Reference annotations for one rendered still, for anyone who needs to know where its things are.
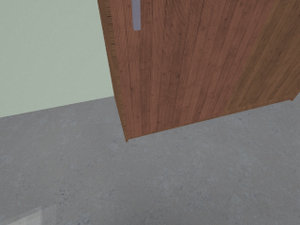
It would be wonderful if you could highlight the handle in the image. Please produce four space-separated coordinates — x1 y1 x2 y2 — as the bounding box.
131 0 141 31

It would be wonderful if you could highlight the wardrobe door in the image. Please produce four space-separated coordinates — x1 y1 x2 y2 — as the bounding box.
110 0 276 138
224 0 300 111

